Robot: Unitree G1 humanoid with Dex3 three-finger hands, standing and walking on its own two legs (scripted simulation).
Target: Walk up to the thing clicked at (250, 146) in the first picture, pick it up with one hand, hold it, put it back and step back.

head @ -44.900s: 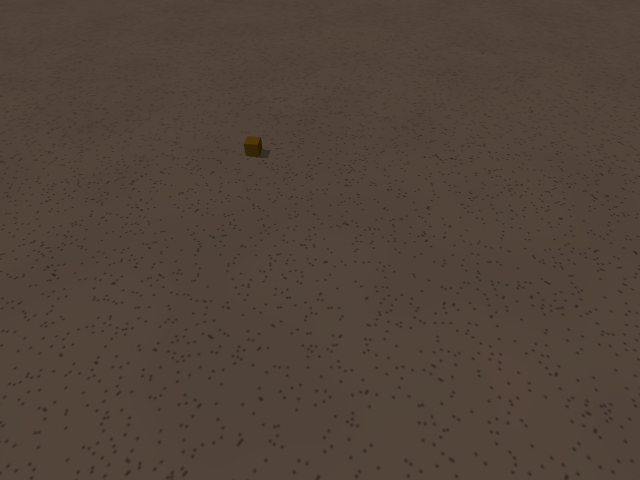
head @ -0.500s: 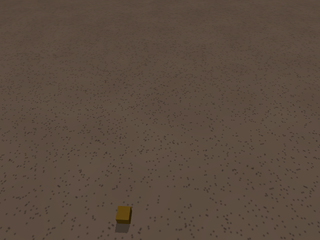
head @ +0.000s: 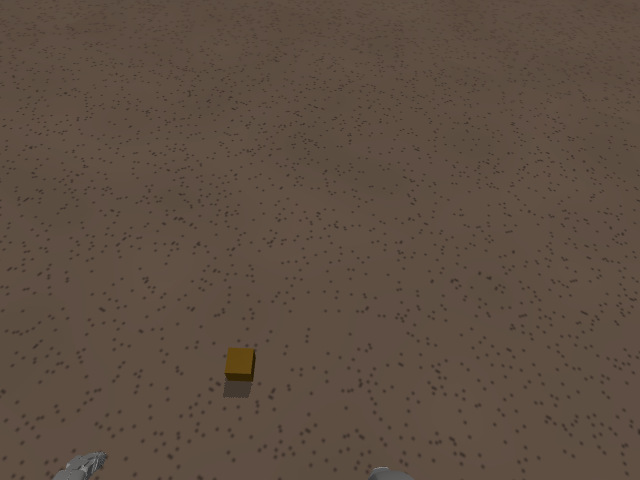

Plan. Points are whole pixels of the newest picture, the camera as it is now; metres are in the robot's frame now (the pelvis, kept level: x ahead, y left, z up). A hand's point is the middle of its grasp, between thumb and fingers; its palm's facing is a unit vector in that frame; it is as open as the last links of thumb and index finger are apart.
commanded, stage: step back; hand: left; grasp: from above
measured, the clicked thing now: (240, 364) +0.51 +0.20 -0.72
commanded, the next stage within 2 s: none
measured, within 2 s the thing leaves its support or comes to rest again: neither
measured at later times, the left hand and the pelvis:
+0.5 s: hand out of the picture +0.01 +0.24 -0.14, palm faces -0.12 -0.91 -0.40, open 7.4 cm; pelvis -0.11 -0.01 +0.00, yaw -6 degrees
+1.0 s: hand out of the picture -0.13 +0.26 -0.14, palm faces -0.04 -0.94 -0.34, open 7.4 cm; pelvis -0.25 +0.00 +0.01, yaw -4 degrees
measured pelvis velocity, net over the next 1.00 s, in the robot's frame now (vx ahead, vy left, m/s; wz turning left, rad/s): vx -0.25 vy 0.00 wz -0.06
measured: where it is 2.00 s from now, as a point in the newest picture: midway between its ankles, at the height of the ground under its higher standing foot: outside the picture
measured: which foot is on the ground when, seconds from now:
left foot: down 0.00-0.44, up 0.46-0.76, down 0.78-1.00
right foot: up 0.00-0.40, down 0.42-0.82, up 0.84-1.00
